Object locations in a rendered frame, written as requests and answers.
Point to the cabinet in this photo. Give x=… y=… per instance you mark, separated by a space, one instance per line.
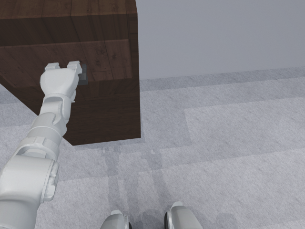
x=103 y=111

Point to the right robot thigh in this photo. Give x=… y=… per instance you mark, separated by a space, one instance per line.
x=180 y=217

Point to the robot left forearm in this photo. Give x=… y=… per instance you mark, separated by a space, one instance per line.
x=48 y=128

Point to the robot left hand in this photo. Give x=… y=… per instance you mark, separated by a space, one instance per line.
x=56 y=80

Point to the handle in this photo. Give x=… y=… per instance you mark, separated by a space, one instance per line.
x=83 y=78

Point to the drawer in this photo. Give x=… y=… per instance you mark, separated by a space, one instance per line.
x=23 y=65

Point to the robot right shin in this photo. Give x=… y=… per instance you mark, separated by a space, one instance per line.
x=177 y=204

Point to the left robot upper arm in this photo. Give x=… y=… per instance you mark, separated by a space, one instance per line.
x=27 y=182

